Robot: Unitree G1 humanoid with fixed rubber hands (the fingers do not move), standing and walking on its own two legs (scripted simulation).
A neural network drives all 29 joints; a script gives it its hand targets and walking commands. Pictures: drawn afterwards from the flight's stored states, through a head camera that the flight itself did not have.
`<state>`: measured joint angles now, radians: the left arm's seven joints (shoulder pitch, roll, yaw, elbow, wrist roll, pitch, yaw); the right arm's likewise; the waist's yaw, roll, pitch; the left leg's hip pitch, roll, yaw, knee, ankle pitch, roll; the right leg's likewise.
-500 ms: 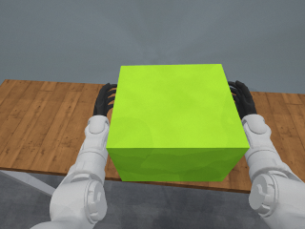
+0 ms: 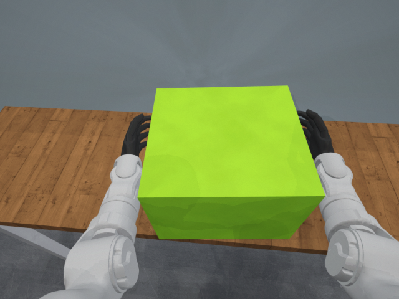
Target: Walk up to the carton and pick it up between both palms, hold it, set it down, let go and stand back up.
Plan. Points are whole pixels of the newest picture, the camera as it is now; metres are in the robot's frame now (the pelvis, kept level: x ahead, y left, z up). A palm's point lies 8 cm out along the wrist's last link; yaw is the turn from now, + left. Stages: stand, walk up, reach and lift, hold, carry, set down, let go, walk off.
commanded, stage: set down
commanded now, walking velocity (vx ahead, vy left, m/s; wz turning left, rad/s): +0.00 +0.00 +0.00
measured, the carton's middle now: (222, 163) +0.40 -0.01 +0.01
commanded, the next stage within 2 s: none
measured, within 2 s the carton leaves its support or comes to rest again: neither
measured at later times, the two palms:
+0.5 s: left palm (131, 156) +0.41 +0.19 +0.02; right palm (335, 147) +0.42 -0.25 +0.04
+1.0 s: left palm (118, 136) +0.42 +0.20 +0.09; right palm (353, 130) +0.42 -0.27 +0.09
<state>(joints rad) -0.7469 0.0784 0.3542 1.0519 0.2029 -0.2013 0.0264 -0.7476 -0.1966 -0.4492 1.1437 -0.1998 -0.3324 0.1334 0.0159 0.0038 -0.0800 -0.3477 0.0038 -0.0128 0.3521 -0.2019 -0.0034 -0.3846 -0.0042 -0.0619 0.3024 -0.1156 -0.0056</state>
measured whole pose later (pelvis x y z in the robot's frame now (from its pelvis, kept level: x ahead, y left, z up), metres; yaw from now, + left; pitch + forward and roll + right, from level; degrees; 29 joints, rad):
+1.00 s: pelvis -0.04 -0.03 -0.03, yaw -1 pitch +22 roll +0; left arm -1.03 0.38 -0.13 1.27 -0.41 -0.12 0.03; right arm -1.00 -0.48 0.21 1.23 0.55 -0.13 0.04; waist 0.05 -0.01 -0.24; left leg -0.74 0.04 -0.01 0.61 -0.25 -0.04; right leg -0.80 0.03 -0.06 0.57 -0.16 -0.05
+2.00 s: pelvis -0.01 -0.01 +0.00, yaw -2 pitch +2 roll +0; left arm -0.34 0.29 0.11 0.33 -0.20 0.34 0.05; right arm -0.36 -0.46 -0.06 0.56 0.39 0.11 0.10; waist 0.01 -0.01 -0.02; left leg -0.17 0.02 0.02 0.35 -0.21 -0.01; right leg -0.22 0.02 -0.03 0.32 -0.12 -0.02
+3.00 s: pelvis -0.01 +0.00 +0.00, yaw -3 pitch -2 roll +0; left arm 0.22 0.19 -0.02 0.28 -0.13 -0.10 0.12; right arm 0.25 -0.32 -0.07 0.38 0.27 -0.20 0.14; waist 0.03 -0.01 0.02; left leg -0.09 0.02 0.04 0.37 -0.24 0.00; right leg -0.16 0.01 -0.01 0.36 -0.15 -0.02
